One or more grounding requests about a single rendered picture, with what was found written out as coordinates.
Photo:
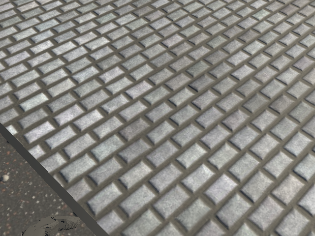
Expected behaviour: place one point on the left robot hand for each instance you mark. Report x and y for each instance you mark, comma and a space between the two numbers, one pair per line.
52, 224

